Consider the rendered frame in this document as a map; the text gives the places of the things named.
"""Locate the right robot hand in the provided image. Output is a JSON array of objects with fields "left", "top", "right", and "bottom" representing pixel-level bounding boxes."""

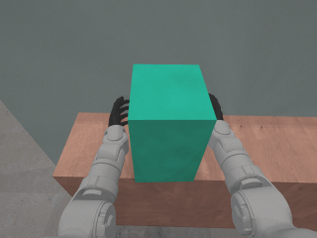
[{"left": 208, "top": 93, "right": 224, "bottom": 121}]

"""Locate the right robot forearm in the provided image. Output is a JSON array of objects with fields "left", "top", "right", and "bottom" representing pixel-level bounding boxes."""
[{"left": 207, "top": 120, "right": 293, "bottom": 223}]

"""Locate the left robot hand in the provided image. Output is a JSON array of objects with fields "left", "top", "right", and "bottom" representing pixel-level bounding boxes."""
[{"left": 108, "top": 96, "right": 130, "bottom": 127}]

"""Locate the robot right upper arm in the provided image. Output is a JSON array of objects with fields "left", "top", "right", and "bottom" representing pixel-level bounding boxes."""
[{"left": 231, "top": 185, "right": 317, "bottom": 238}]

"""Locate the left robot forearm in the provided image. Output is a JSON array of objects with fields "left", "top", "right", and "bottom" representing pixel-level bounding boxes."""
[{"left": 57, "top": 125, "right": 130, "bottom": 235}]

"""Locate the robot left upper arm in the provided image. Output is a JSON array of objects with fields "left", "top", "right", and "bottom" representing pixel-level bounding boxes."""
[{"left": 42, "top": 199, "right": 116, "bottom": 238}]

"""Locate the pedestal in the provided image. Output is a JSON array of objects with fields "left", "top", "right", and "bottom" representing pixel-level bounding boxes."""
[{"left": 53, "top": 112, "right": 317, "bottom": 231}]

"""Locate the carton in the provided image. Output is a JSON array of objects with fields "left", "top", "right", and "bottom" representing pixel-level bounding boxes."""
[{"left": 128, "top": 63, "right": 217, "bottom": 182}]

